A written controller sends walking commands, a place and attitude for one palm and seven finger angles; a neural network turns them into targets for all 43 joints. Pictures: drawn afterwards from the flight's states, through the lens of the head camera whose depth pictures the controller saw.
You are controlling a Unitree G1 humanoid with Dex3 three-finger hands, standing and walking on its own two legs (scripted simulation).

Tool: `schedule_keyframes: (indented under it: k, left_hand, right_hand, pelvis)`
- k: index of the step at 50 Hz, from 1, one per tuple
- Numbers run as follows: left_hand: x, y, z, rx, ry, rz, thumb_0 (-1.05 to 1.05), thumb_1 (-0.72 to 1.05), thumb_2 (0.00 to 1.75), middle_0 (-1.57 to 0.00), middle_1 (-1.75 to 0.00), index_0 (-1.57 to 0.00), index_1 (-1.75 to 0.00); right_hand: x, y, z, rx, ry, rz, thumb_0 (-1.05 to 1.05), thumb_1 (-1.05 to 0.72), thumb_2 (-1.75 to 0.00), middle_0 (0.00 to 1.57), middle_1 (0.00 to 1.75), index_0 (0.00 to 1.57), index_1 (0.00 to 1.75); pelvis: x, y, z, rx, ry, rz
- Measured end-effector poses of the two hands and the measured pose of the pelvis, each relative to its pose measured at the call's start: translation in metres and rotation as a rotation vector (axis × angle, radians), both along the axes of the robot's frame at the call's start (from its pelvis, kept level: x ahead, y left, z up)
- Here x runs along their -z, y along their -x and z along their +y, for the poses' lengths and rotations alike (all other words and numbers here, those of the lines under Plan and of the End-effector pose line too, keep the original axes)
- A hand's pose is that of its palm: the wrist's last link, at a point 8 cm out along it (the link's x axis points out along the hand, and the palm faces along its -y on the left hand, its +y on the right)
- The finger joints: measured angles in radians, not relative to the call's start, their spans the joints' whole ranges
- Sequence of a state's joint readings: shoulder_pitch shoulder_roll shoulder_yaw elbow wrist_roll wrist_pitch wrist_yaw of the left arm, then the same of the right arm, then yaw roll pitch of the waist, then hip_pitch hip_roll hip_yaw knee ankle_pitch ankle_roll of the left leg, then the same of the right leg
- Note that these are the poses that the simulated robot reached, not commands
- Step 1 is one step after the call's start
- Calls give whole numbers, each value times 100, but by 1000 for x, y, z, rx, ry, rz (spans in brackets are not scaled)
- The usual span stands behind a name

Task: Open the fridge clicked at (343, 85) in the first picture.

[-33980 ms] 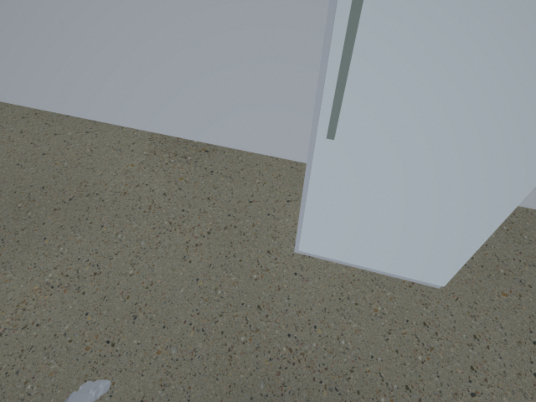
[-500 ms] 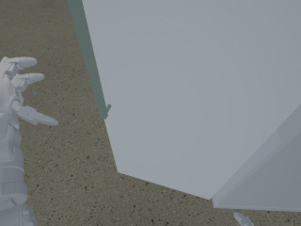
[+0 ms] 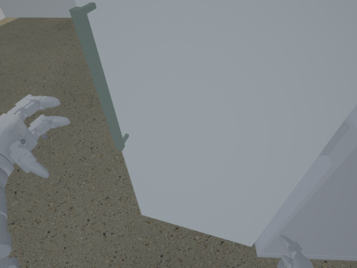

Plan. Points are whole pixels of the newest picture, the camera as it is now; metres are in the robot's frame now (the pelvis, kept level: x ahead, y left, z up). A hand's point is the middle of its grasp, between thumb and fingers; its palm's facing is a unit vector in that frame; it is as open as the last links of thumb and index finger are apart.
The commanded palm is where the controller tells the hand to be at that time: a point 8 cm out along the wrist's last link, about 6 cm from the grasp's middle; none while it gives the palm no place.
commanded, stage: draw the hand back to the body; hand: left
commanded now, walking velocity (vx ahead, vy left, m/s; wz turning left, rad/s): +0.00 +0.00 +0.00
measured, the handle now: (108, 92) +0.49 +0.21 +0.16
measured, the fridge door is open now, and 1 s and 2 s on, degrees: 76 76 76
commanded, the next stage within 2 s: step back with the hand held close in 1.36 s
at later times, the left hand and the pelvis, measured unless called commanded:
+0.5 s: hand (20, 170) +0.25 +0.31 +0.15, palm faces +0.42 -0.88 -0.23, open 13.5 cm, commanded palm +0.19 +0.33 +0.18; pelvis -0.01 +0.01 +0.01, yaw +0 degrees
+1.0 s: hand (20, 184) +0.21 +0.28 +0.17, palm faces +0.45 -0.81 -0.37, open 8.6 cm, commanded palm +0.16 +0.31 +0.19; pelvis +0.02 +0.01 +0.01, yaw -1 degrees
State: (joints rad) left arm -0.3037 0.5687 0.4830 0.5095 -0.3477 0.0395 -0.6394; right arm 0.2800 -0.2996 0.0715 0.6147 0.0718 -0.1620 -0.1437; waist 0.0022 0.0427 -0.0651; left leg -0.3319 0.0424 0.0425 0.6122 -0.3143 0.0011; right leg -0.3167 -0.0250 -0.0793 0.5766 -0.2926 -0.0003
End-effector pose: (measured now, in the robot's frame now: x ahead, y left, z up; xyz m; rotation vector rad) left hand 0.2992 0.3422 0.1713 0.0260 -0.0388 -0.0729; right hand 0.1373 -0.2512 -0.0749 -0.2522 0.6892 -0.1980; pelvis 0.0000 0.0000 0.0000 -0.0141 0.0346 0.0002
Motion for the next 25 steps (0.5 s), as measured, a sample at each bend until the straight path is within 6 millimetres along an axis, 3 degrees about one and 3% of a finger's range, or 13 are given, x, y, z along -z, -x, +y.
schedule_keyframes:
  k: [4,9,15,18,25]
  left_hand:
    - [-12,14,7,16,5,-33,-1,-55,20,-25,-115,-25,-115]
    - [5,39,18,-26,22,34,-1,-55,20,-25,-115,-25,-115]
    - [16,64,0,-9,-1,4,-1,-52,22,-25,-113,-24,-114]
    - [9,68,1,-179,-137,-42,-1,-47,24,-25,-109,-25,-110]
    - [8,93,3,-503,-232,-97,-1,-27,34,-24,-98,-24,-99]
  right_hand:
    - [-9,-6,-3,-13,-13,-58,1,-90,-89,21,30,20,30]
    - [-16,-13,-2,-50,-18,-90,1,-91,-89,21,30,20,30]
    - [-24,-23,14,-101,-5,-125,1,-91,-89,21,30,20,30]
    - [-28,-27,26,-149,7,-135,1,-91,-89,21,30,20,30]
    - [-20,-26,46,-159,-25,-93,1,-90,-89,21,30,20,30]
  pelvis:
    - [0,-1,0,12,-5,-8]
    - [0,4,2,11,-5,-16]
    - [-1,10,5,-4,1,-45]
    - [-3,13,5,-15,4,-52]
    - [-9,12,11,-7,2,-64]
